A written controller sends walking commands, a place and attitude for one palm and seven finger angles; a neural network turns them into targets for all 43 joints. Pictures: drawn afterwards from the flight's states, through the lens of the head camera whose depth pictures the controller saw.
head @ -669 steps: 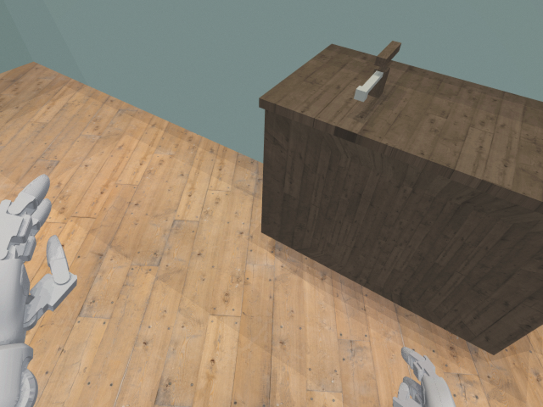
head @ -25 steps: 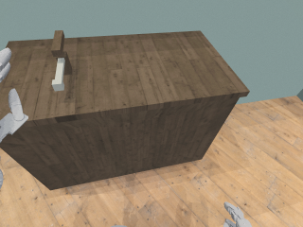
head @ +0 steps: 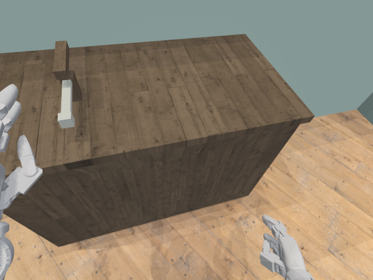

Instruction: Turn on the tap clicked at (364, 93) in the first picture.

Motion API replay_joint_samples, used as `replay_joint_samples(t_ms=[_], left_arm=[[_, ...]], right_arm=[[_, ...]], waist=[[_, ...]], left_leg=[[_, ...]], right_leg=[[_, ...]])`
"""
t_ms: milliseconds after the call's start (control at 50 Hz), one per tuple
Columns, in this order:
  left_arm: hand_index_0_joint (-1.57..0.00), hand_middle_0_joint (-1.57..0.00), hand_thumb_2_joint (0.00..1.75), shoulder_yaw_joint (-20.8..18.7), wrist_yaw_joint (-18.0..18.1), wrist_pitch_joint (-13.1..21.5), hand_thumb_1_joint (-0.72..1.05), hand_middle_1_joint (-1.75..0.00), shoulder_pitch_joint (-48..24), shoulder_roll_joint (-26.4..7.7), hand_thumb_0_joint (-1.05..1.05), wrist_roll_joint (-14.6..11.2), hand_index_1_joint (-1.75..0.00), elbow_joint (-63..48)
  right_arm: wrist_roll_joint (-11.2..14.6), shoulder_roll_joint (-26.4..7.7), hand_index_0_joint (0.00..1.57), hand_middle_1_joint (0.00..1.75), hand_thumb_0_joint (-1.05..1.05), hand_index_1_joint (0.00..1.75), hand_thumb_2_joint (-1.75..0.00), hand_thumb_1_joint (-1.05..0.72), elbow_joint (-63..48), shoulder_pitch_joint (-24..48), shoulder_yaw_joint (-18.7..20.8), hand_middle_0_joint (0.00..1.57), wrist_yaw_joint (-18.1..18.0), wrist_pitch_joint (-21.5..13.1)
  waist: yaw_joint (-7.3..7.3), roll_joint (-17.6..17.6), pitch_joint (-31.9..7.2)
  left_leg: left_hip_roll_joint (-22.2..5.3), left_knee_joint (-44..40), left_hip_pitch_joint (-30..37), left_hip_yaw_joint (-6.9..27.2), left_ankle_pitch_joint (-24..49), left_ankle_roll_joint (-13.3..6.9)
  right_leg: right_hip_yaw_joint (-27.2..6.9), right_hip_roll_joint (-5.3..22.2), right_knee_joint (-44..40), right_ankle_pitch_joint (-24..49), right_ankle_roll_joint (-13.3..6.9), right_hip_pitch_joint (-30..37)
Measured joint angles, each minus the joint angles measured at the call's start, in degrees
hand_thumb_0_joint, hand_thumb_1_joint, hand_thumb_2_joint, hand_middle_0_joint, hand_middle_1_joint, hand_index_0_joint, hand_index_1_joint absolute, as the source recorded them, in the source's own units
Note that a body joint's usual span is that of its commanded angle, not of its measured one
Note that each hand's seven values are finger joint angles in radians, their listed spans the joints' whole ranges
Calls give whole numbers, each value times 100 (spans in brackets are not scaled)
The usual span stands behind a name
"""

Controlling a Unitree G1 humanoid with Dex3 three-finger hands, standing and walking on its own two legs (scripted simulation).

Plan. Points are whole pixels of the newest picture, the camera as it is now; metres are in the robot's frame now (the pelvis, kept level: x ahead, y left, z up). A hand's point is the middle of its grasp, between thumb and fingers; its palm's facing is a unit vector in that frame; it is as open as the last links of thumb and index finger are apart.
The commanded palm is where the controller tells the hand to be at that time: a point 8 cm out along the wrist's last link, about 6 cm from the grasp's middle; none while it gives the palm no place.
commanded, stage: shuffle to correct the standing spot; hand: left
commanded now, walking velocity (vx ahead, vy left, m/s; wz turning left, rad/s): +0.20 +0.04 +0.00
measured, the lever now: (66, 120) +0.42 +0.33 +0.05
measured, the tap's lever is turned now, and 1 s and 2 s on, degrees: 0 0 0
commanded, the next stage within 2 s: come to a stop and stand still in 0.60 s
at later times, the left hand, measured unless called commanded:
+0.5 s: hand (55, 156) +0.26 +0.23 +0.17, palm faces +0.41 -0.85 -0.33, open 7.4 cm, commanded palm +0.20 +0.28 +0.18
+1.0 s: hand (48, 137) +0.29 +0.26 +0.17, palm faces +0.47 -0.82 -0.33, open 7.4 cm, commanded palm +0.24 +0.29 +0.18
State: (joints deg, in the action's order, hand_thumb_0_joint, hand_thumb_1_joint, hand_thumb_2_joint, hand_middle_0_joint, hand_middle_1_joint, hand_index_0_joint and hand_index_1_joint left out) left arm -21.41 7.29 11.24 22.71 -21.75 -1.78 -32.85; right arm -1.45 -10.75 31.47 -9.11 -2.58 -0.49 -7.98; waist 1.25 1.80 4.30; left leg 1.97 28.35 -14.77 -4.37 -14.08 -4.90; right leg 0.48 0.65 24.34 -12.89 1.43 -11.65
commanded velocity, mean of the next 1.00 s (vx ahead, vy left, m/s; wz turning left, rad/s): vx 0.10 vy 0.04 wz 0.00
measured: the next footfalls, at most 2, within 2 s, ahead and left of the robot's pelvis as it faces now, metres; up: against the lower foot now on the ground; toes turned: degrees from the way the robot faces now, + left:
right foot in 0.82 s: +0.23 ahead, -0.06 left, +0.00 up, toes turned -5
left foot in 1.06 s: +0.18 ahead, +0.15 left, +0.00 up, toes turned -1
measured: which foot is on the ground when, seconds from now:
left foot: down 0.00-0.82, up 0.84-1.00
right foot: down 0.00-0.52, up 0.54-0.80, down 0.82-1.00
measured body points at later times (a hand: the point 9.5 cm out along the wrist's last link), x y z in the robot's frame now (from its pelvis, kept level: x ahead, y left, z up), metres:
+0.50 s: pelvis +0.04 +0.00 -0.02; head +0.04 +0.02 +0.43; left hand +0.23 +0.28 +0.19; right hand +0.20 -0.25 -0.10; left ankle +0.01 +0.05 -0.74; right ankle +0.00 -0.15 -0.74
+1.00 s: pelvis +0.09 +0.01 -0.02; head +0.10 +0.02 +0.43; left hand +0.26 +0.30 +0.19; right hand +0.28 -0.21 -0.09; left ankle +0.12 +0.14 -0.71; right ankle +0.19 -0.06 -0.74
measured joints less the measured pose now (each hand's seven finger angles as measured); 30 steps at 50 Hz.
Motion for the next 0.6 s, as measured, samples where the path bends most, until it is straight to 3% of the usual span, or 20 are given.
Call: replay_joint_samples(t_ms=[160, 300, 460, 500, 540, 600], left_arm=[[-21, -21, 90, 60, -11, -87, 89, -30, 248, 98, 1, -75, -31, 611], [-21, -21, 90, 187, 134, -201, 89, -30, -91, 385, 1, -45, -31, 769], [-21, -21, 90, 217, 161, 119, 89, -30, 97, 89, 1, -52, -31, 284], [-21, -21, 90, 115, 173, 173, 89, -31, 213, 18, 1, -72, -31, 247], [-21, -21, 90, -71, 168, 200, 89, -31, 292, -26, 1, -115, -31, 287], [-21, -21, 90, -226, 166, 127, 89, -30, 262, -2, 1, -126, -31, 513]], right_arm=[[76, 73, 20, 30, 1, 30, -90, -90, -11, -49, 20, 21, -128, 364], [96, -36, 20, 30, 1, 30, -90, -90, 117, -334, 22, 21, -225, 346], [190, -196, 20, 30, 1, 30, -90, -91, 284, -369, 204, 21, -195, 426], [214, -240, 20, 30, 1, 30, -90, -91, 311, -405, 246, 21, -192, 479], [220, -242, 20, 30, 1, 30, -90, -91, 308, -381, 286, 20, -212, 507], [130, -128, 20, 30, 1, 30, -90, -91, 270, -338, 337, 20, -179, 461]], waist=[[-1, -148, -347], [-2, -194, -335], [-238, -218, -323], [-249, -154, -375], [-244, -87, -391], [-269, -93, -242]], left_leg=[[3, 392, -8, -17, -336, -25], [-34, 634, 11, 105, -537, 38], [-147, 1538, -238, 80, -855, 239], [-84, 1416, -72, -14, -1066, 150], [13, 1224, 72, -131, -1263, -113], [80, 907, 375, -266, -1075, -117]], right_leg=[[-15, 11, 502, -380, -42, -65], [105, -22, 667, -586, -33, 25], [183, -69, 1109, -1004, -66, 36], [116, -1, 1272, -1145, -15, 26], [22, 75, 1811, -1196, -43, -225], [-28, -28, 3436, -1522, -134, -899]])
